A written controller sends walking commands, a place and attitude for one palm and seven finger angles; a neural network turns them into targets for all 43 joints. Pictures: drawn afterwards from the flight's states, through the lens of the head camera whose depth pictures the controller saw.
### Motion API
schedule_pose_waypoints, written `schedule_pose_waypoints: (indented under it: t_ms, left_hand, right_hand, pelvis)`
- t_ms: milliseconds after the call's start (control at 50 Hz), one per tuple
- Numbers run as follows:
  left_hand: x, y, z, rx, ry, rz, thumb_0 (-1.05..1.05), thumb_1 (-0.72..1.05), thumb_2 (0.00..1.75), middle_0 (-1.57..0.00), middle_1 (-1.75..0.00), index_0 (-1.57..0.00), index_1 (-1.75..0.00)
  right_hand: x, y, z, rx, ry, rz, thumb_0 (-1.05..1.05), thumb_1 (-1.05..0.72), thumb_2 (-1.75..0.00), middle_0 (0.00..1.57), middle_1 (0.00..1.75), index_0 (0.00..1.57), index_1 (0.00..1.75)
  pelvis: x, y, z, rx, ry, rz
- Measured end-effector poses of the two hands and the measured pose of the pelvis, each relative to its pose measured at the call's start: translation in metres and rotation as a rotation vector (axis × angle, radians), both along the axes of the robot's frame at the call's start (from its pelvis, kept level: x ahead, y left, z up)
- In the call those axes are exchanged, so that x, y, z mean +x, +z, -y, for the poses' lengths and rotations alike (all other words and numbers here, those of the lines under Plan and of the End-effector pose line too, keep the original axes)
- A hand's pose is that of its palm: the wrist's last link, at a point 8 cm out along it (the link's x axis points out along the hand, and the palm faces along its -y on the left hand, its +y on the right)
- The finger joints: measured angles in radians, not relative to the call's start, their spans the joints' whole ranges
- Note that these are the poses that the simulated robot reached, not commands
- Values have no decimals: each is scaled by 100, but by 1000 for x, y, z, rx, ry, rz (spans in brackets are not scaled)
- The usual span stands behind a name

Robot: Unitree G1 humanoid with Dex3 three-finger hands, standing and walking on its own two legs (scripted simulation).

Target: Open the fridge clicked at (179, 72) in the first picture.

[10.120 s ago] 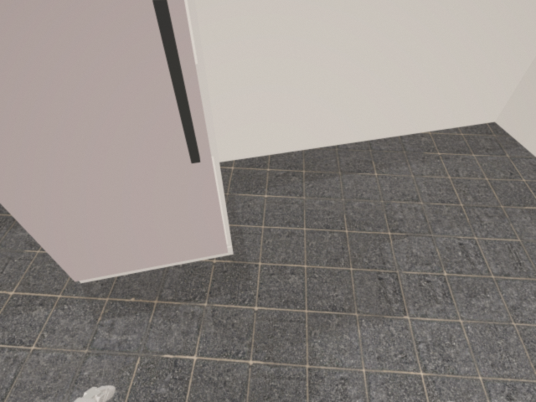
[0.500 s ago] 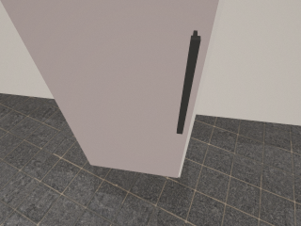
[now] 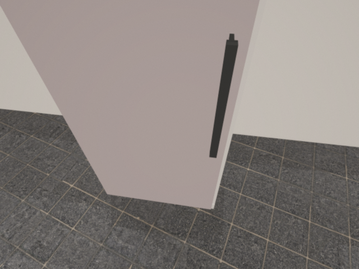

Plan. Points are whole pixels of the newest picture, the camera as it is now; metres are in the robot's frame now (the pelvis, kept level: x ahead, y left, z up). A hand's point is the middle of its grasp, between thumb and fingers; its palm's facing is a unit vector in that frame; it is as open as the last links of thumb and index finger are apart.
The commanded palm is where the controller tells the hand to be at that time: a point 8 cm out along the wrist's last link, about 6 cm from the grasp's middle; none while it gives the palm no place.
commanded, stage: look again from close up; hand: right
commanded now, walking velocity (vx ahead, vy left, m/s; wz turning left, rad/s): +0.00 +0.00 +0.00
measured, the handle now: (220, 107) +0.52 -0.08 +0.07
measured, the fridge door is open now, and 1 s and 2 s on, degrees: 0 0 0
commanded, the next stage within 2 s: raise the hand to about handle height in 0.76 s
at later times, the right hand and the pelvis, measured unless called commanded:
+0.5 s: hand out of the picture +0.00 -0.19 -0.18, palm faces +0.01 +0.98 -0.21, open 7.4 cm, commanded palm none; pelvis +0.01 +0.00 +0.00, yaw +0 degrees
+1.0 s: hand out of the picture +0.16 -0.20 -0.07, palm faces +0.26 +0.94 -0.20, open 7.5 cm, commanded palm +0.11 -0.25 -0.06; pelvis +0.00 +0.01 -0.01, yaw -1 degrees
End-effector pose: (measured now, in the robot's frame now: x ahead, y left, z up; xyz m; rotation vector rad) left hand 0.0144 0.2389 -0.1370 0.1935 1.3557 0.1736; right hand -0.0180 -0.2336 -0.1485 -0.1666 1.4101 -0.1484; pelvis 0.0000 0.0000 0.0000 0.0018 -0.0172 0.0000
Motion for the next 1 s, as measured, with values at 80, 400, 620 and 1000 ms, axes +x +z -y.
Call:
schedule_pose_waypoints:
  t_ms: [80,400,620,1000]
  left_hand:
    - [1,0,0,2,0,2,0,91,90,-20,-30,-20,-30]
    - [11,-1,-1,-2,-8,9,0,91,90,-20,-30,-20,-30]
    - [21,0,-6,3,-13,20,0,91,90,-20,-30,-20,-30]
    - [68,13,-11,23,-85,360,1,91,90,-20,-30,-20,-30]
  right_hand:
    - [1,0,0,0,0,-1,1,-91,-90,20,30,20,30]
    - [11,1,1,-8,1,10,1,-91,-90,20,30,20,30]
    - [19,2,0,-11,3,16,1,-91,-90,20,30,20,30]
    - [145,103,13,-111,-87,798,2,-88,-89,20,32,21,32]
  pelvis:
    - [1,0,0,-1,1,0]
    - [5,0,-1,-4,-2,-7]
    - [10,0,-4,-5,-1,-9]
    - [2,-8,-7,-20,-26,-11]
